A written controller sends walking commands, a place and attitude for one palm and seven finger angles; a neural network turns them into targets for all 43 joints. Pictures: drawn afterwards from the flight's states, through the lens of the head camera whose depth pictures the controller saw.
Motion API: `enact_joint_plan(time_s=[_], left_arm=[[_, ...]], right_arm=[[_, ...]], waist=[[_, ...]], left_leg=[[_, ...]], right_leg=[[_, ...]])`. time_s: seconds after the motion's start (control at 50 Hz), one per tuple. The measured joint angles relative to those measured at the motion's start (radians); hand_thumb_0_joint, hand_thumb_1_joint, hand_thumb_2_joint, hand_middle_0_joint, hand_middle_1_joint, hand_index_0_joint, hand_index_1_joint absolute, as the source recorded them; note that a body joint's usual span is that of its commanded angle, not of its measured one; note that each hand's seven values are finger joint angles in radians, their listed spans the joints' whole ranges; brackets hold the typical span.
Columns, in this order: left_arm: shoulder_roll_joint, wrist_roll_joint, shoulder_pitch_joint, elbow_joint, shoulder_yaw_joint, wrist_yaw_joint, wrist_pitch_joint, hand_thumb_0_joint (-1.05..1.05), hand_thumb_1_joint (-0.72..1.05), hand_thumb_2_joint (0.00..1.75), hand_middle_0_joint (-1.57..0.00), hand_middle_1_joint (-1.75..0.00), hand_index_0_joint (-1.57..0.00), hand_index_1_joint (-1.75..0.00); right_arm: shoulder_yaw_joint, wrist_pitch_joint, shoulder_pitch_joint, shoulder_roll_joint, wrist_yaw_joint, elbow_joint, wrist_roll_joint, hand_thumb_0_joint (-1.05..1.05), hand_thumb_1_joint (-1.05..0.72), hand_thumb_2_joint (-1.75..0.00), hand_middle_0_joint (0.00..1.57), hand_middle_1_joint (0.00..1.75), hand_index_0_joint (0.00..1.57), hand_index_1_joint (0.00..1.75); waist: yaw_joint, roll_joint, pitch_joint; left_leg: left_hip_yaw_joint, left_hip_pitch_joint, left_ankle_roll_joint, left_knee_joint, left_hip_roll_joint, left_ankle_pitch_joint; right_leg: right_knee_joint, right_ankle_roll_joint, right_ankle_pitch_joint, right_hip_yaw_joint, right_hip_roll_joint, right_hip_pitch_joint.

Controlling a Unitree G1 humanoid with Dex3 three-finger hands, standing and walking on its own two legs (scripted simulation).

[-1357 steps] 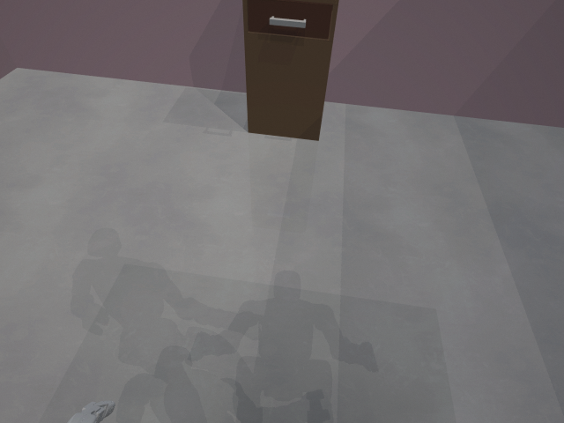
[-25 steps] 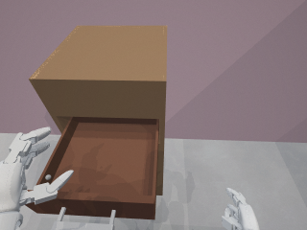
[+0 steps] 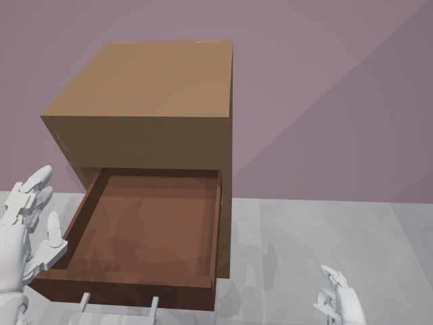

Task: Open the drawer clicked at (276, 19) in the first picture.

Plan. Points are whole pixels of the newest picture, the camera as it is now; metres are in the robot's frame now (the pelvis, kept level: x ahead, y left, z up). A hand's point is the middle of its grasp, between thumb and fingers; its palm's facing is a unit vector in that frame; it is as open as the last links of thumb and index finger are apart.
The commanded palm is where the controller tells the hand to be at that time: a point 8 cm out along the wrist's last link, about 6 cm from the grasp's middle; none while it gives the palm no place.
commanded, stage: step back with the hand held close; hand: left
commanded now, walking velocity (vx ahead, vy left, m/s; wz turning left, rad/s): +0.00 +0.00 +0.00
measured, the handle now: (116, 311) +0.17 +0.24 -0.11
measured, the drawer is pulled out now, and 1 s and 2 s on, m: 0.30 0.30 0.30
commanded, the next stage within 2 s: stop stepping back and stand still in 1.54 s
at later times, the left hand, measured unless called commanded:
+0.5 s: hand (28, 266) +0.15 +0.27 +0.15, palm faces +0.29 -0.81 -0.51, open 7.4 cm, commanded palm +0.08 +0.31 +0.17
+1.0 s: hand out of the picture +0.11 +0.28 +0.16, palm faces +0.36 -0.81 -0.46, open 7.4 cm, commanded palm +0.03 +0.31 +0.17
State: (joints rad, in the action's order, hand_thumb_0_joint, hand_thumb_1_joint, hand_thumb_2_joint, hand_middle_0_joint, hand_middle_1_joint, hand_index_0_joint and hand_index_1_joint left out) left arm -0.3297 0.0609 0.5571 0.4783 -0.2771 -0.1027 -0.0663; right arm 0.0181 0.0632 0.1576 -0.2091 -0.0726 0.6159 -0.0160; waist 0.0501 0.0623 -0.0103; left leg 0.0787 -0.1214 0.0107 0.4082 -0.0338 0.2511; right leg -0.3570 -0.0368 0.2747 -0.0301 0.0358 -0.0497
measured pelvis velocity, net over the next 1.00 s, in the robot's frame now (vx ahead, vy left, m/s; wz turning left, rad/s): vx -0.09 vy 0.03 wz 0.05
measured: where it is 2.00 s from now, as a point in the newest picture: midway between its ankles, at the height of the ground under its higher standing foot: outside the picture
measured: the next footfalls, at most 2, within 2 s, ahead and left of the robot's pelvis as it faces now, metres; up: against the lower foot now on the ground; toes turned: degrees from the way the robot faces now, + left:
right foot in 1.24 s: -0.20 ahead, -0.12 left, +0.00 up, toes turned +1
left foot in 1.54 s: -0.19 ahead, +0.04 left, +0.00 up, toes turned +5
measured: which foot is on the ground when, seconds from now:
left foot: down 0.00-1.00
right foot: down 0.00-0.92, up 0.94-1.00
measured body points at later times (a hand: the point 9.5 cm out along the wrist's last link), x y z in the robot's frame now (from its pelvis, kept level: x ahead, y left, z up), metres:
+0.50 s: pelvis -0.04 +0.03 -0.01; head +0.00 +0.04 +0.44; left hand +0.13 +0.31 +0.17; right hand +0.15 -0.21 -0.08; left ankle -0.02 +0.12 -0.74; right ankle -0.05 -0.09 -0.74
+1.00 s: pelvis -0.09 +0.03 -0.01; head -0.04 +0.07 +0.43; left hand +0.08 +0.32 +0.18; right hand +0.10 -0.21 -0.09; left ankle -0.03 +0.12 -0.74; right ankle -0.10 -0.10 -0.71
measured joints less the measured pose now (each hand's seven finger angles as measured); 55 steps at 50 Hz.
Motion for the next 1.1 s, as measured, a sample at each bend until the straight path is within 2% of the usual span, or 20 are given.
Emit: enact_joint_plan(time_s=[0.06,0.14,0.2,0.32,0.42,0.5,0.58,0.74,0.84,0.88,0.92,0.94,1.02,1.1], left_arm=[[-0.003,0.001,-0.008,0.001,-0.011,0.002,-0.003,0.02,0.88,0.89,-0.21,-0.31,-0.21,-0.31],[-0.033,-0.008,-0.033,0.026,-0.071,0.003,-0.056,0.02,0.89,0.89,-0.21,-0.3,-0.21,-0.3],[-0.033,-0.011,-0.004,0.051,-0.083,0.006,-0.077,0.02,0.89,0.9,-0.21,-0.3,-0.21,-0.3],[-0.036,-0.01,0.116,0.106,-0.044,0.018,-0.062,0.02,0.89,0.9,-0.21,-0.3,-0.21,-0.3],[-0.082,-0.007,0.134,0.155,-0.068,0.003,-0.058,0.02,0.89,0.9,-0.21,-0.3,-0.21,-0.3],[-0.106,-0.006,0.106,0.17,-0.107,-0.012,-0.07,0.02,0.89,0.9,-0.21,-0.3,-0.21,-0.3],[-0.102,-0.01,0.088,0.17,-0.123,-0.017,-0.083,0.02,0.89,0.9,-0.21,-0.3,-0.21,-0.3],[-0.076,-0.024,0.103,0.191,-0.112,-0.014,-0.108,0.02,0.89,0.9,-0.21,-0.3,-0.21,-0.3],[-0.064,-0.019,0.094,0.221,-0.082,-0.032,-0.129,0.02,0.89,0.9,-0.21,-0.3,-0.21,-0.3],[-0.064,-0.02,0.081,0.231,-0.077,-0.038,-0.132,0.02,0.89,0.9,-0.21,-0.3,-0.21,-0.3],[-0.076,-0.018,0.074,0.232,-0.094,-0.042,-0.133,0.02,0.89,0.9,-0.21,-0.3,-0.21,-0.3],[-0.086,-0.017,0.074,0.228,-0.109,-0.043,-0.134,0.02,0.89,0.9,-0.21,-0.3,-0.21,-0.3],[-0.108,-0.02,0.061,0.208,-0.139,-0.047,-0.125,0.02,0.89,0.9,-0.21,-0.3,-0.21,-0.3],[-0.113,-0.011,0.077,0.232,-0.148,-0.045,-0.127,0.02,0.89,0.9,-0.21,-0.3,-0.21,-0.3]], right_arm=[[-0.001,-0.008,0.004,-0.004,0.001,-0.007,-0.003,0.01,-0.9,-0.9,0.2,0.3,0.2,0.3],[-0.006,-0.036,-0.01,-0.008,0.009,-0.031,-0.003,0.01,-0.9,-0.9,0.2,0.3,0.2,0.3],[-0.016,-0.066,-0.029,-0.012,0.017,-0.037,-0.006,0.01,-0.9,-0.9,0.2,0.3,0.2,0.3],[-0.042,-0.111,-0.031,-0.02,0.009,-0.05,-0.014,0.01,-0.9,-0.9,0.2,0.3,0.2,0.3],[-0.047,-0.117,-0.022,-0.01,-0.007,-0.057,-0.015,0.01,-0.9,-0.9,0.2,0.3,0.2,0.3],[-0.037,-0.106,-0.03,0.008,-0.007,-0.064,-0.012,0.01,-0.9,-0.9,0.2,0.3,0.2,0.3],[-0.022,-0.084,-0.038,0.023,0.001,-0.078,-0.01,0.01,-0.9,-0.9,0.2,0.3,0.2,0.3],[-0.005,-0.045,-0.019,0.026,0.014,-0.088,-0.012,0.01,-0.9,-0.9,0.2,0.3,0.21,0.3],[-0.023,-0.035,0.007,0.003,0.01,-0.046,-0.008,0.01,-0.9,-0.9,0.2,0.31,0.21,0.3],[-0.031,-0.039,0.012,-0.008,0.003,-0.024,-0.006,0.01,-0.9,-0.9,0.2,0.31,0.21,0.3],[-0.035,-0.045,0.009,-0.001,-0.004,-0.009,-0.006,0.01,-0.9,-0.9,0.2,0.3,0.21,0.3],[-0.036,-0.045,0.008,0.006,-0.005,-0.01,-0.006,0.01,-0.9,-0.9,0.2,0.3,0.21,0.3],[-0.034,-0.009,0.012,0.036,0.001,-0.032,0.012,0.01,-0.9,-0.9,0.2,0.3,0.2,0.3],[-0.015,0.018,-0.013,0.063,0.025,-0.025,0.014,0.01,-0.9,-0.9,0.2,0.3,0.2,0.3]], waist=[[-0.003,0.004,0.0],[-0.027,0.003,0.019],[-0.041,-0.003,0.036],[-0.056,-0.023,0.04],[-0.053,-0.052,0.039],[-0.051,-0.075,0.037],[-0.051,-0.088,0.033],[-0.049,-0.072,0.033],[-0.058,-0.068,0.027],[-0.063,-0.07,0.03],[-0.058,-0.095,0.036],[-0.056,-0.107,0.036],[-0.066,-0.096,0.022],[-0.052,-0.097,0.014]], left_leg=[[0.005,-0.01,0.0,0.007,0.002,0.0],[0.031,-0.083,-0.002,0.044,0.003,-0.002],[0.035,-0.133,0.0,0.059,0.002,-0.011],[0.022,-0.189,0.013,0.081,-0.011,-0.017],[0.015,-0.209,0.023,0.092,-0.023,-0.026],[0.004,-0.223,0.03,0.091,-0.032,-0.042],[-0.007,-0.248,0.034,0.104,-0.037,-0.052],[0.012,-0.311,0.021,0.175,-0.014,-0.041],[0.022,-0.353,0.009,0.263,0.001,0.049],[0.02,-0.348,0.012,0.251,0.004,-0.018],[0.004,-0.337,0.021,0.234,-0.005,-0.037],[-0.006,-0.332,0.026,0.218,-0.009,-0.038],[-0.001,-0.339,0.028,0.141,0.0,-0.086],[-0.019,-0.354,0.019,0.08,0.023,-0.134]], right_leg=[[0.004,0.0,-0.003,-0.005,0.002,-0.003],[0.005,0.001,-0.017,-0.032,0.008,-0.052],[-0.006,0.003,-0.026,-0.038,0.007,-0.098],[-0.045,0.018,-0.025,-0.029,-0.008,-0.163],[-0.073,0.03,-0.024,-0.024,-0.021,-0.192],[-0.101,0.036,-0.027,-0.015,-0.032,-0.221],[-0.142,0.038,-0.025,-0.006,-0.038,-0.261],[-0.165,0.026,-0.038,-0.028,-0.012,-0.298],[-0.176,0.017,-0.034,-0.065,-0.007,-0.303],[-0.193,0.022,-0.024,-0.077,-0.012,-0.304],[-0.21,0.03,-0.016,-0.064,-0.025,-0.311],[-0.246,0.032,0.027,-0.045,-0.026,-0.327],[-0.498,0.032,0.184,0.014,0.006,-0.378],[-0.483,0.042,0.211,0.032,-0.002,-0.328]])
